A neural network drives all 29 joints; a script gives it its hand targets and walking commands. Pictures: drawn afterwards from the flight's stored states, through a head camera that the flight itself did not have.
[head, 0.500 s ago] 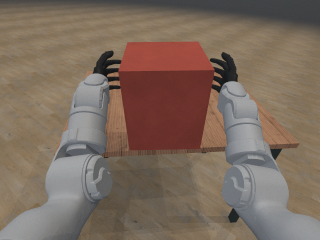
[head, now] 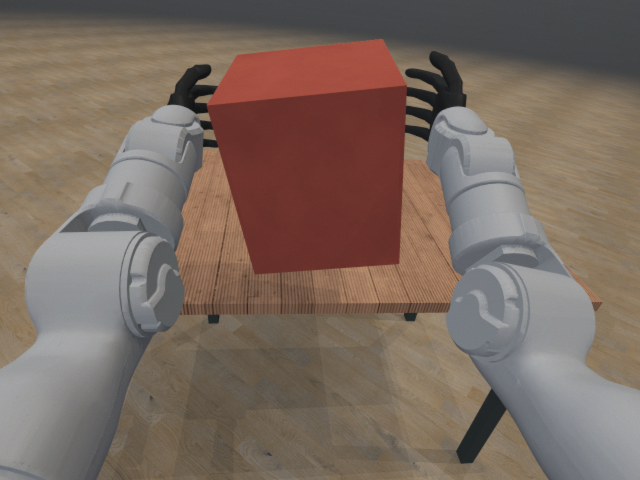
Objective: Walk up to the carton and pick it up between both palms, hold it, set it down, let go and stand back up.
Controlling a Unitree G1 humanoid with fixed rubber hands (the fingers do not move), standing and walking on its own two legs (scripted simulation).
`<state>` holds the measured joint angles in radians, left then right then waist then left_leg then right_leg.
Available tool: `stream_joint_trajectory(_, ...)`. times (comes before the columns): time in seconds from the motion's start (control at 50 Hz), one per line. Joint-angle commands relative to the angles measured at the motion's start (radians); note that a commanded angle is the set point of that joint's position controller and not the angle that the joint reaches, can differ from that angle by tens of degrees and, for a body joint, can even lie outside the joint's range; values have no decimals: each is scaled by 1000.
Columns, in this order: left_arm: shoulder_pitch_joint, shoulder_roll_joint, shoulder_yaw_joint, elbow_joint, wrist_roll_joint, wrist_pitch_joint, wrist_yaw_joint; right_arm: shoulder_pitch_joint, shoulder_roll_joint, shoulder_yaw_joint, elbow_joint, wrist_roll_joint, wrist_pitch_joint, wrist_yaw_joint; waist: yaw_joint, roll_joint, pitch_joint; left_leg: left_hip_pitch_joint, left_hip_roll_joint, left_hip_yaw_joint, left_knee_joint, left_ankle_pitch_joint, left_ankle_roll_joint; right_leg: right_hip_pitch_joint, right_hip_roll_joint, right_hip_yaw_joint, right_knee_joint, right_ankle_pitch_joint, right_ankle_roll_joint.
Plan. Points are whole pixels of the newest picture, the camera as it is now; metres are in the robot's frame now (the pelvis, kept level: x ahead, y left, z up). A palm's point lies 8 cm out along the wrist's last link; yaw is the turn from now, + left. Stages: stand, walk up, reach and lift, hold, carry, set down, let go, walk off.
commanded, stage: hold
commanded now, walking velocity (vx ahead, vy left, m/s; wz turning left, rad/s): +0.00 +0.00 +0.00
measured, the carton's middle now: (317, 158) +0.50 +0.01 +0.25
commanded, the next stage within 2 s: none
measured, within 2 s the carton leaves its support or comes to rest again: neither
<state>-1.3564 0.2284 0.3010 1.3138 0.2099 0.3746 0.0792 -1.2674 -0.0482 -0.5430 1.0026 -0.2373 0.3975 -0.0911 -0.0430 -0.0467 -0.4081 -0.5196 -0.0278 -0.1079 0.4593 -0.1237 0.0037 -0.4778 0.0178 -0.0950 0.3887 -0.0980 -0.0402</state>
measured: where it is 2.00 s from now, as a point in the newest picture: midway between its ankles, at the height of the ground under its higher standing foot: outside the picture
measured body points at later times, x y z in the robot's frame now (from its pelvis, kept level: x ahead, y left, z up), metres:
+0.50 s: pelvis +0.02 +0.00 +0.00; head -0.02 +0.03 +0.45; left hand +0.47 +0.14 +0.26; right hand +0.45 -0.16 +0.28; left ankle +0.06 +0.11 -0.74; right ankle +0.05 -0.10 -0.74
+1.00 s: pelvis +0.09 +0.01 +0.01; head +0.06 +0.03 +0.46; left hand +0.52 +0.19 +0.25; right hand +0.52 -0.11 +0.28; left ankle +0.06 +0.12 -0.74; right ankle +0.05 -0.10 -0.74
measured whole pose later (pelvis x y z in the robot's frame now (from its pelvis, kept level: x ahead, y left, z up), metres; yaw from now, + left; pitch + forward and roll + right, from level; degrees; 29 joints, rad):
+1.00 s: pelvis +0.09 +0.01 +0.01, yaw +3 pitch +11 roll -1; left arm -0.97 0.07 0.30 0.69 0.24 0.52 0.02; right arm -0.98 0.02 -0.35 0.63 -0.08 0.43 -0.24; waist -0.04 -0.03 -0.31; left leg -0.29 -0.06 -0.15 0.27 -0.15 0.02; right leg -0.22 -0.01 -0.13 0.16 -0.13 -0.01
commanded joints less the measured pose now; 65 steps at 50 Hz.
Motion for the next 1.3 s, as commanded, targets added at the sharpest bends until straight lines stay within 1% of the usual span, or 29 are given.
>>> stream_joint_trajectory(0.0, -689, -635, -50, -180, -110, -98, -215, -638, 531, 221, -1, 154, -11, 153, -17, 121, -214, -32, 10, 100, -149, -86, 56, 344, -17, 1, -28, 37, -29)
stream_joint_trajectory(0.08, -676, -678, -78, -236, -106, -84, -222, -626, 480, 180, 3, 166, -21, 162, -26, 230, -204, 25, 31, 63, -178, -121, 33, 321, 13, -30, -9, 88, -42)
stream_joint_trajectory(0.14, -707, -670, -80, -259, -109, -98, -232, -629, 497, 220, -40, 159, -32, 145, -28, 164, -255, 6, 21, 75, -189, -127, 41, 343, 11, -35, -7, 131, -42)
stream_joint_trajectory(0.16, -757, -661, -100, -262, -121, -101, -245, -604, 482, 175, 23, 135, -18, 133, -73, 179, -209, 10, 20, 91, -170, -135, 34, 320, 4, -34, -42, 55, -44)
stream_joint_trajectory(0.18, -677, -708, -106, -330, -113, -89, -237, -568, 482, 206, -48, 170, -22, 128, -48, 233, -270, 57, 25, 60, -183, -84, 32, 402, 15, -42, -17, 191, -49)
stream_joint_trajectory(0.2, -770, -676, -113, -345, -124, -104, -234, -668, 485, 193, -67, 166, -27, 127, -56, 257, -307, 15, 45, 67, -206, -119, 23, 389, 3, -24, -34, 100, -51)
stream_joint_trajectory(0.24, -707, -691, -134, -417, -129, -107, -217, -584, 534, 285, -147, 200, -35, 114, -25, 188, -347, 63, 9, 91, -171, -1, 45, 427, -11, -22, -7, 247, -42)
stream_joint_trajectory(0.28, -725, -654, -89, -365, -88, -88, -222, -636, 526, 268, -152, 185, -29, 97, -26, 145, -326, 22, -14, 110, -135, -41, 43, 377, -14, -32, -30, 91, -49)
stream_joint_trajectory(0.3, -608, -691, -130, -442, -86, -81, -209, -544, 534, 319, -201, 204, -33, 95, -9, 136, -410, 61, -30, 101, -114, 60, 57, 453, 0, -46, 6, 249, -41)
stream_joint_trajectory(0.32, -661, -669, -79, -381, -72, -74, -214, -623, 535, 296, -186, 201, -31, 94, 5, 114, -331, 16, -24, 110, -125, -16, 57, 408, -11, -33, -24, 109, -39)
stream_joint_trajectory(0.34, -630, -699, -142, -493, -103, -77, -205, -574, 561, 335, -275, 219, -36, 88, -16, 128, -381, 68, -16, 100, -114, 35, 62, 412, -12, -34, -15, 168, -40)
stream_joint_trajectory(0.42, -685, -623, -87, -440, -81, -92, -203, -610, 566, 379, -266, 214, -38, 98, 6, -13, -406, -3, -54, 133, -31, -7, 86, 392, -13, -43, 18, 86, -13)
stream_joint_trajectory(0.5, -726, -709, -112, -439, -96, -100, -172, -764, 564, 363, -320, 206, -73, 132, 32, 82, -454, -10, -18, 78, -77, -34, 92, 430, -15, -37, 75, 140, -32)
stream_joint_trajectory(0.52, -771, -708, -131, -347, -91, -100, -162, -743, 573, 350, -225, 175, -61, 129, 18, 68, -454, -32, -13, 66, -94, -117, 100, 439, -19, -32, 48, 129, -31)
stream_joint_trajectory(0.56, -664, -726, -159, -387, -142, -105, -171, -687, 641, 455, -352, 247, -61, 69, 1, -20, -496, 29, -37, 88, -45, 14, 108, 489, -34, -32, 46, 270, -19)
stream_joint_trajectory(0.64, -706, -684, -146, -382, -102, -121, -176, -687, 550, 326, -166, 201, -61, 73, -1, 97, -355, 61, -1, 75, -91, -33, 58, 360, -11, -27, 8, 44, -41)
stream_joint_trajectory(0.7, -569, -715, -145, -377, -132, -104, -187, -563, 631, 448, -271, 252, -40, 37, 26, -5, -412, 53, -38, 97, -90, 86, 96, 552, -54, -11, 11, 341, -1)
stream_joint_trajectory(0.76, -597, -662, -156, -531, -105, -96, -215, -569, 563, 367, -248, 235, -37, 26, -1, 123, -357, 123, -9, 60, -152, 198, 43, 495, -36, -16, -12, 223, -29)
stream_joint_trajectory(0.84, -392, -728, -175, -614, -91, -19, -230, -395, 571, 459, -339, 266, 0, 24, -1, 74, -301, 251, -29, 58, -133, 360, 31, 549, -62, -8, -87, 433, -16)
stream_joint_trajectory(0.86, -391, -752, -252, -779, -117, -12, -237, -401, 558, 462, -419, 289, 2, 16, -25, 157, -319, 304, -8, 50, -172, 473, 3, 536, -45, 0, -97, 435, -31)
stream_joint_trajectory(0.9, -412, -740, -259, -828, -93, 26, -242, -378, 500, 425, -383, 261, 20, 34, -22, 192, -298, 367, 2, 27, -170, 501, -30, 473, -1, -26, -156, 255, -38)
stream_joint_trajectory(0.96, -268, -788, -288, -887, -101, 91, -258, -267, 512, 486, -495, 262, 43, 29, -35, 96, -296, 408, -32, 34, -153, 564, -22, 530, -25, -39, -192, 454, -16)
stream_joint_trajectory(1.04, -298, -739, -293, -1037, -61, 148, -268, -331, 414, 436, -541, 247, 33, 73, -21, 146, -276, 438, 1, -10, -196, 502, -59, 459, 4, -57, -218, 228, -28)
stream_joint_trajectory(1.08, -95, -826, -380, -1207, -107, 196, -269, -185, 506, 602, -769, 335, 20, 38, 7, 105, -386, 597, -40, -22, -147, 893, -38, 589, -31, -57, -190, 635, -3)
stream_joint_trajectory(1.12, -50, -767, -377, -1263, -81, 254, -284, -203, 436, 629, -779, 352, 33, 28, 16, 148, -333, 762, -16, -14, -133, 1034, -71, 395, 6, -57, -281, 422, 8)
stream_joint_trajectory(1.16, -53, -685, -366, -1274, -69, 285, -299, -212, 384, 582, -822, 313, 34, 40, 22, 55, -365, 730, -38, -23, -133, 886, -71, 417, 22, -74, -270, 364, 24)
stream_joint_trajectory(1.22, -29, -674, -427, -1409, -105, 308, -306, -181, 385, 619, -928, 316, 34, 46, 21, 1, -383, 692, -36, 2, -165, 862, -77, 524, 9, -75, -212, 468, 39)
stream_joint_trajectory(1.26, -13, -673, -454, -1403, -118, 332, -311, -161, 310, 567, -919, 283, 47, 52, 3, 79, -313, 815, -36, -9, -142, 999, -82, 317, 38, -73, -241, 311, 53)
stream_joint_trajectory(1.28, 70, -673, -438, -1414, -111, 342, -308, -134, 318, 582, -957, 284, 44, 52, 53, 91, -355, 843, -50, -11, -106, 1036, -78, 327, 42, -77, -224, 347, 67)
